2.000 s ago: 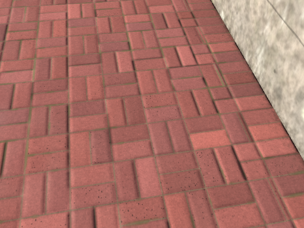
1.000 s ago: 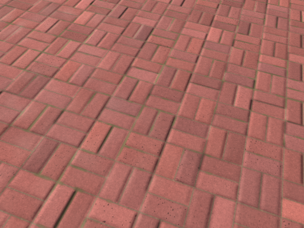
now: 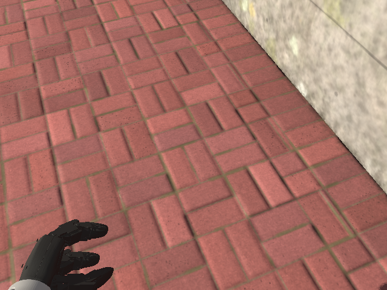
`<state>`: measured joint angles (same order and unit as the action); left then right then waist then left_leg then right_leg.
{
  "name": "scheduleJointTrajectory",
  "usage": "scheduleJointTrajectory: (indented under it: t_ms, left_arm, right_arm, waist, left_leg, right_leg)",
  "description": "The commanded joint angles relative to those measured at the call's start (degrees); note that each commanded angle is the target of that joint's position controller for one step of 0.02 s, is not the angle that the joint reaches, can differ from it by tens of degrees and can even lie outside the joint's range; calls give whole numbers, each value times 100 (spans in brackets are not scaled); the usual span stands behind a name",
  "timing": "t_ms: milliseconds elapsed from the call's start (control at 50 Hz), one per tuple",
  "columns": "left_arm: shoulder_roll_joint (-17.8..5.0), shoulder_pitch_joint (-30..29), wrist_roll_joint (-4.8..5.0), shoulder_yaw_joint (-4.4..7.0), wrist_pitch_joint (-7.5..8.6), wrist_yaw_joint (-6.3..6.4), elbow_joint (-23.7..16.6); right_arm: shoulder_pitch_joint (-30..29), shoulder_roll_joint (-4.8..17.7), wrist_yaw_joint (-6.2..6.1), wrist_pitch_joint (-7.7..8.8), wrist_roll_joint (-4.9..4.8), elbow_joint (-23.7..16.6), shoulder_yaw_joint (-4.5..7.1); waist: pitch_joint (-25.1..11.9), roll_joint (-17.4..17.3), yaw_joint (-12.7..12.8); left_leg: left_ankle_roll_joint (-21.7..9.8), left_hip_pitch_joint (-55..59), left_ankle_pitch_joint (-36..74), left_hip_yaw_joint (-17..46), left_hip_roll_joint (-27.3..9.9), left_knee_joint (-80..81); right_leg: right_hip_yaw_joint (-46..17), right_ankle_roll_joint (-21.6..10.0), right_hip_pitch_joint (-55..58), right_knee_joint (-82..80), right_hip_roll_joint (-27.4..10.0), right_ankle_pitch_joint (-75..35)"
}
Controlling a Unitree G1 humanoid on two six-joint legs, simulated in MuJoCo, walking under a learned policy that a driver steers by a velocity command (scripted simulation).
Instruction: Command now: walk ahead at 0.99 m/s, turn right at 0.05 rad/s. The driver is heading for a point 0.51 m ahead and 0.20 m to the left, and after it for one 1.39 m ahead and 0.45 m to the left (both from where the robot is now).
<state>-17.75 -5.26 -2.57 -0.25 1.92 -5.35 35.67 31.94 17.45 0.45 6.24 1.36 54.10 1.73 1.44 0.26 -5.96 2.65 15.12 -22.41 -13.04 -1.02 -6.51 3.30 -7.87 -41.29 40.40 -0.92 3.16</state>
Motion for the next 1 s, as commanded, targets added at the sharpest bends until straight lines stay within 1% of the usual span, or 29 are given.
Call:
scheduleJointTrajectory:
  t_ms: [20,40,60,80,100,120,140,180,240,300,360,420,460,480,500,520,540,560,580,640,700,780,860,900,920,940,960,980,1000]
  left_arm:
    - [-631,1624,-95,194,62,180,259]
    - [-929,2874,-139,342,68,305,650]
    - [-1502,3359,-209,505,70,450,835]
    - [-1844,3141,-220,593,106,482,625]
    - [-1461,2922,-102,586,121,495,676]
    - [-1111,2567,-75,493,196,499,792]
    - [-807,2324,-76,448,266,471,860]
    - [-478,2134,10,359,362,490,942]
    - [-136,2247,186,300,528,449,1189]
    - [-33,2351,152,266,625,437,1316]
    - [-258,2380,156,278,622,546,1361]
    - [-737,2434,192,365,542,741,1289]
    - [-1097,2003,200,481,374,809,1081]
    - [-1035,1808,237,499,309,734,1042]
    - [-534,1607,256,433,309,584,1055]
    - [62,2604,246,163,550,562,317]
    - [-489,2456,314,200,709,549,175]
    - [-712,1977,434,275,753,582,25]
    - [-743,1798,377,330,686,662,47]
    - [-773,1718,170,420,373,712,-29]
    - [-196,1014,95,298,299,750,-392]
    - [-176,408,246,306,250,724,-587]
    - [-393,328,214,406,390,584,-501]
    - [-400,1149,124,444,500,601,-239]
    - [-468,1380,36,430,469,670,-261]
    - [-643,1625,-109,458,394,684,-235]
    - [-593,1282,63,505,325,710,-400]
    - [-310,1184,127,436,248,733,-521]
    - [-267,1154,131,368,139,731,-518]
  right_arm:
    - [-568,1418,-105,-37,-4,-291,215]
    - [-713,1408,-121,-99,-48,-316,196]
    - [-458,698,-52,-105,19,-476,61]
    - [161,216,-9,-66,-278,-752,-24]
    - [-728,820,-65,-87,-273,-831,128]
    - [-936,654,-41,-88,-272,-872,113]
    - [-926,455,-9,-130,-220,-744,69]
    - [-556,185,110,-349,-84,-531,51]
    - [-1231,50,212,-571,-48,-635,100]
    - [-2148,-141,289,-555,-85,-1067,7]
    - [-2659,-87,397,-497,-81,-1288,-63]
    - [-2208,137,430,-464,4,-1150,-32]
    - [-213,565,331,-477,54,-598,172]
    - [628,788,184,-486,26,-332,320]
    - [164,1063,6,-540,-169,-389,471]
    - [-696,1732,77,-368,-141,-1042,467]
    - [-971,1682,119,-339,-5,-1403,586]
    - [-1382,1402,170,-249,-83,-1588,560]
    - [-1896,1070,187,-187,-249,-1673,489]
    - [-2226,828,71,-195,-277,-1867,428]
    - [-1957,958,-204,-420,-344,-1785,537]
    - [-1755,960,-496,-846,-442,-1860,626]
    - [-1803,443,-522,-872,-202,-2037,489]
    - [-2115,251,-424,-827,-162,-2203,376]
    - [-1998,-65,-368,-811,-66,-2301,241]
    - [-1061,243,-250,-771,-197,-2309,283]
    - [-859,867,-160,-786,-219,-2036,399]
    - [-1599,1143,-160,-885,-224,-1983,459]
    - [-1926,995,-210,-971,-190,-2026,415]
  waist:
    - [-371,-673,1559]
    - [-969,-625,2197]
    - [-1705,279,1876]
    - [-2720,1338,1257]
    - [-2068,315,1484]
    - [-980,237,1167]
    - [-413,3,922]
    - [-214,376,514]
    - [320,196,450]
    - [660,463,455]
    - [732,193,404]
    - [275,265,76]
    - [-761,415,-852]
    - [-1065,113,-1175]
    - [-429,-1083,-878]
    - [-1383,-2052,386]
    - [-2718,-876,88]
    - [-1584,242,333]
    - [-891,1005,712]
    - [-97,792,994]
    - [-402,335,758]
    - [-1058,-301,408]
    - [-823,-849,293]
    - [-1145,-588,721]
    - [-1535,402,688]
    - [-2051,1706,256]
    - [-2137,1145,291]
    - [-1610,478,627]
    - [-1299,86,627]
  left_leg:
    - [-945,-1552,7947,423,-1388,-1894]
    - [-887,-2231,7253,484,-1184,-3644]
    - [-866,-3565,2377,735,-553,-5944]
    - [-818,-5084,-498,1610,171,-7787]
    - [-892,-5519,241,1959,-54,-7872]
    - [-868,-5647,706,1799,-270,-7507]
    - [-824,-5434,876,1764,-505,-7136]
    - [-725,-4852,1010,1751,-694,-6830]
    - [-690,-5442,1312,1618,-810,-6614]
    - [-716,-5632,2236,1124,-677,-5697]
    - [-956,-5269,2825,560,-389,-4261]
    - [-1113,-4111,3008,-24,382,-3368]
    - [-1299,-1935,2655,194,790,-3359]
    - [-1527,-937,2858,728,629,-2971]
    - [-1668,-654,4177,1521,179,-2496]
    - [-2762,817,5976,4607,-1174,-2602]
    - [-3282,1170,3830,5935,-1710,-1610]
    - [-3032,107,2714,5787,-1470,-1061]
    - [-2695,-921,2462,5334,-1225,-919]
    - [-2186,-3039,4461,3928,-443,-941]
    - [-1611,-3304,5753,3070,399,-1528]
    - [-690,-2942,4625,3243,711,-2087]
    - [-651,-2759,3178,3704,507,-2585]
    - [-526,-2677,2637,3455,649,-3936]
    - [-343,-3660,-512,2917,1140,-5401]
    - [-51,-4771,-2321,2855,1462,-6675]
    - [106,-4994,-1671,2890,950,-7414]
    - [215,-5052,-1214,2619,816,-7713]
    - [246,-5018,-874,2463,782,-7722]
  right_leg:
    - [281,-251,3254,-292,623,722]
    - [-81,-333,4794,-747,404,606]
    - [-1697,-207,6192,-657,-1054,2212]
    - [-4608,-427,7012,-1670,-2533,3148]
    - [-4221,-215,6236,-2173,-2214,2812]
    - [-3255,-214,5261,-2259,-2022,2122]
    - [-2553,-128,4430,-2458,-1778,1440]
    - [-1548,46,3554,-2823,-1470,1136]
    - [-417,372,3443,-3239,-1087,303]
    - [668,507,3265,-3411,-785,-1263]
    - [1279,630,3619,-3511,-721,-2527]
    - [1427,763,4305,-2285,-905,-5766]
    - [1184,786,3866,270,-1112,-6413]
    - [1078,816,3275,2155,-925,-4562]
    - [975,960,1917,4377,396,1873]
    - [-584,1284,53,6116,852,3279]
    - [-1544,1141,-2,6125,706,3044]
    - [-1480,969,-217,5299,523,2720]
    - [-1373,973,-81,4692,209,2434]
    - [-1245,1257,897,3303,-125,2136]
    - [-811,1429,1141,1490,275,1348]
    - [-844,1390,1541,-260,785,-99]
    - [-1028,1205,1900,-1136,597,-815]
    - [-1176,789,2992,-1989,102,-1818]
    - [-2279,130,4333,-1621,-984,-3993]
    - [-4429,-1266,5260,-1529,-2527,-4631]
    - [-4916,-1454,4906,-1628,-2606,-2875]
    - [-4009,-1100,4368,-1650,-1971,-1818]
    - [-3471,-763,3771,-1807,-1569,-930]
